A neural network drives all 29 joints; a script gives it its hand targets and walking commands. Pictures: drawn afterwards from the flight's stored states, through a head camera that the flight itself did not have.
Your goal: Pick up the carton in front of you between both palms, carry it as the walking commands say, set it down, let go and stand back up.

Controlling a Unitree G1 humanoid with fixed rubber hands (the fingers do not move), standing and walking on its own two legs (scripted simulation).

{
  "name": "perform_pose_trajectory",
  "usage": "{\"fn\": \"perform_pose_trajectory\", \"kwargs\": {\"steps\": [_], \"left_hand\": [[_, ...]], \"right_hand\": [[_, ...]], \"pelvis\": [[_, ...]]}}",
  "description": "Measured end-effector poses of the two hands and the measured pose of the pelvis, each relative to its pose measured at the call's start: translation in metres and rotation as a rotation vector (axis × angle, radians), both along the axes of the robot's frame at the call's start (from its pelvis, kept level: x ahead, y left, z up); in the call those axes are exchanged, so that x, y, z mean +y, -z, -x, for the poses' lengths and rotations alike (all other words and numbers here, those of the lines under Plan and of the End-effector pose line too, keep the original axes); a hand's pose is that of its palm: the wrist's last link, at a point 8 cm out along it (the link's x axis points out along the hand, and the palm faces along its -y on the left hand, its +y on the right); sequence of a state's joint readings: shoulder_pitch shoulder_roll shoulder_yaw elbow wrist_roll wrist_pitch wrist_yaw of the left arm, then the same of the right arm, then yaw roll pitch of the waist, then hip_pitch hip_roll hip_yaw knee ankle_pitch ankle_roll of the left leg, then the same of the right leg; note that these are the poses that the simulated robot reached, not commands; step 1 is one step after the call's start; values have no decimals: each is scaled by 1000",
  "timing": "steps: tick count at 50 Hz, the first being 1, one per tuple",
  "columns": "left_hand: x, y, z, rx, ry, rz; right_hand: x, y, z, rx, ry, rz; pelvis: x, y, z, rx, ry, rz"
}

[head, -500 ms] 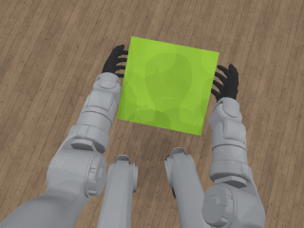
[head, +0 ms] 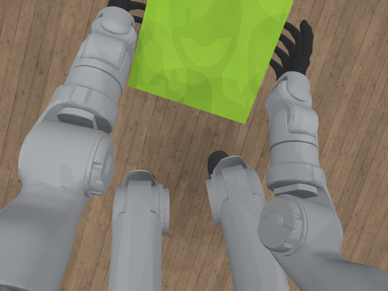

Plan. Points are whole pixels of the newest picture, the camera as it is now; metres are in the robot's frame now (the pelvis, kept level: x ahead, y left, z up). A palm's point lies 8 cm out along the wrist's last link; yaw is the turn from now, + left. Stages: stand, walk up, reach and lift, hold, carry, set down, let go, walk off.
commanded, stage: set down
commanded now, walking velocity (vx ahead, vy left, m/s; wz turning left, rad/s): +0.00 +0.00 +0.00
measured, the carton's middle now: (203, 51) +0.52 -0.07 -0.27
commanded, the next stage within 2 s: none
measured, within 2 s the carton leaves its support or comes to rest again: rests again in 0.70 s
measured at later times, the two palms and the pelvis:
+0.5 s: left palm (130, 10) +0.58 +0.06 -0.19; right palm (288, 68) +0.47 -0.21 -0.18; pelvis +0.01 +0.01 -0.03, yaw -2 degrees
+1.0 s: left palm (128, 10) +0.59 +0.07 -0.22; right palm (288, 61) +0.48 -0.22 -0.20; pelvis +0.02 +0.01 -0.04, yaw -3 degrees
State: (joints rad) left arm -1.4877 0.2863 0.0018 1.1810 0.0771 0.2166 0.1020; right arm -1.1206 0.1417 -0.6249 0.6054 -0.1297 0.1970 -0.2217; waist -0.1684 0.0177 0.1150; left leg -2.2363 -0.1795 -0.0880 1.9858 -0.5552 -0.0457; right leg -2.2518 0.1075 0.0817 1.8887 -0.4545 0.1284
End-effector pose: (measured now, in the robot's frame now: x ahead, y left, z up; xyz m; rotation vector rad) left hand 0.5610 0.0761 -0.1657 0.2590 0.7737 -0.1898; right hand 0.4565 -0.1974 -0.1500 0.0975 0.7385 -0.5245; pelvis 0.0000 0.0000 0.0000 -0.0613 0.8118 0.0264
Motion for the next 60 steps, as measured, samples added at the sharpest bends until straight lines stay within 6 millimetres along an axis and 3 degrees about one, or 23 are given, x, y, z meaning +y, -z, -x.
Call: {"fn": "perform_pose_trajectory", "kwargs": {"steps": [3,6,25,49,60], "left_hand": [[-2,19,-5,4,11,0],[-10,24,-12,-13,27,17],[-12,29,-16,-2,63,60],[-8,52,-25,-15,68,120],[-6,53,-26,-30,91,127]], "right_hand": [[-2,18,-3,9,2,-3],[-6,23,-9,15,2,-2],[-15,32,-11,7,-10,-9],[-23,50,-28,41,-78,-6],[-23,51,-27,30,-89,-5]], "pelvis": [[1,11,1,-9,0,4],[2,18,0,-40,2,9],[10,34,-7,-64,5,33],[9,44,-20,-50,14,43],[10,48,-18,-67,14,50]]}}
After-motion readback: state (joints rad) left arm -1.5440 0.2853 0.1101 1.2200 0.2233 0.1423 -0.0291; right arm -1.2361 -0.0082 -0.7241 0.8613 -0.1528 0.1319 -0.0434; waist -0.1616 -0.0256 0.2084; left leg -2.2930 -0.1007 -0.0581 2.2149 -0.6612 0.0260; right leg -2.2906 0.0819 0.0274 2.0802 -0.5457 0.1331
